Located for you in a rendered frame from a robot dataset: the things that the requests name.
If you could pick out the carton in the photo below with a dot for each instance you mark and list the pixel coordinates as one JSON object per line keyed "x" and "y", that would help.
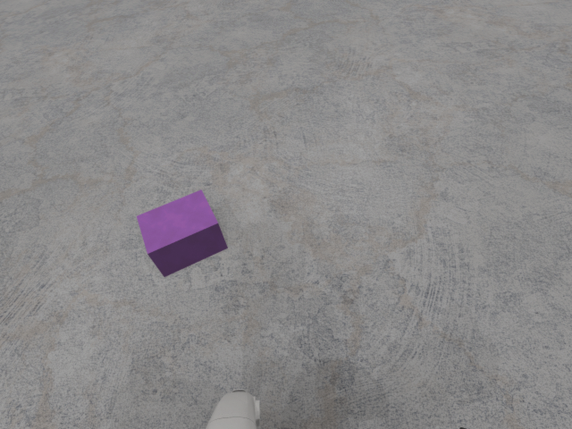
{"x": 181, "y": 233}

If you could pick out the left robot thigh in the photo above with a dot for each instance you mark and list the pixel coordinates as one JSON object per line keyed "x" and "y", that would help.
{"x": 236, "y": 410}

